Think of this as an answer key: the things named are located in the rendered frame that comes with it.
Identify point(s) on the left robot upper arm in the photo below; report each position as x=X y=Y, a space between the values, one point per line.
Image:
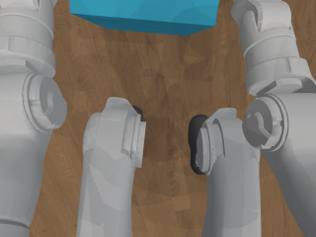
x=31 y=107

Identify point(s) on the right robot shin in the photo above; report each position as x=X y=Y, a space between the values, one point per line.
x=229 y=113

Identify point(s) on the right robot upper arm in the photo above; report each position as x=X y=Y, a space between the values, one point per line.
x=283 y=127

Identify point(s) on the left robot thigh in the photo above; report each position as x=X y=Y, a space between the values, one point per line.
x=104 y=208

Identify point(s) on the right robot forearm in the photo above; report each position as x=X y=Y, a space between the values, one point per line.
x=269 y=47

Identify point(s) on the carton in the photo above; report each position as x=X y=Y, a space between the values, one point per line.
x=168 y=17

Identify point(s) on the left robot forearm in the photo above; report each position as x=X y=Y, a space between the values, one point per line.
x=26 y=35

